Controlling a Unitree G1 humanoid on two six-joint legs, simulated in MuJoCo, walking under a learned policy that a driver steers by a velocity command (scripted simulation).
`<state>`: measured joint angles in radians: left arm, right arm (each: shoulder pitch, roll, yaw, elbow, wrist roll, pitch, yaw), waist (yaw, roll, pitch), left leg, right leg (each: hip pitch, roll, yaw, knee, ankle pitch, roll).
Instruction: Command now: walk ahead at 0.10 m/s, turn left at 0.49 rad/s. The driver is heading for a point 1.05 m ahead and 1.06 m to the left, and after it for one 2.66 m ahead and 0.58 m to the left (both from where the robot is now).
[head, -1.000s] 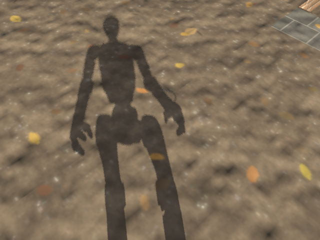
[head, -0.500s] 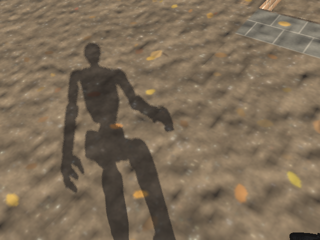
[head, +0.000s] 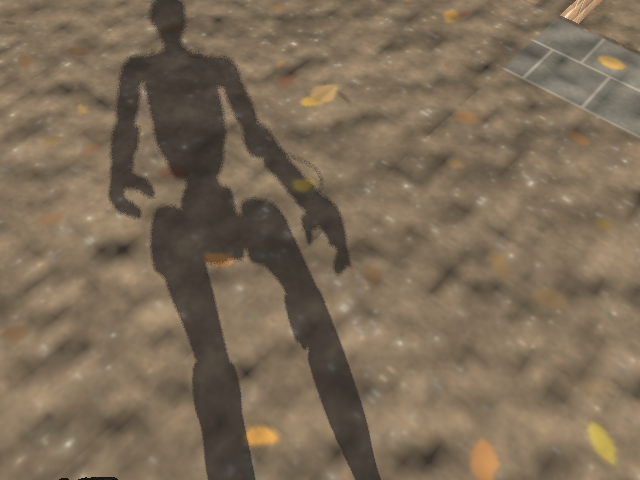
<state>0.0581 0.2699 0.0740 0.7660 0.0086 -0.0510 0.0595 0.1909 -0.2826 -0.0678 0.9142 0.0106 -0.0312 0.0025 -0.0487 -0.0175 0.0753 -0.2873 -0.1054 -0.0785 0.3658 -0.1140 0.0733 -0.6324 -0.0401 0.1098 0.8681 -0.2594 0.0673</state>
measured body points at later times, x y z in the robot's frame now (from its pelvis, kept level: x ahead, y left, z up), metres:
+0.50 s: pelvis +0.07 -0.03 +0.00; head +0.11 -0.02 +0.45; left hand +0.11 +0.28 -0.11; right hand +0.29 -0.25 -0.12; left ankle +0.03 +0.11 -0.70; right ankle +0.13 -0.15 -0.74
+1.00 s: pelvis +0.10 +0.03 +0.00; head +0.11 +0.06 +0.45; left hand +0.10 +0.37 -0.09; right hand +0.34 -0.16 -0.09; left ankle +0.02 +0.09 -0.74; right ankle +0.25 -0.07 -0.72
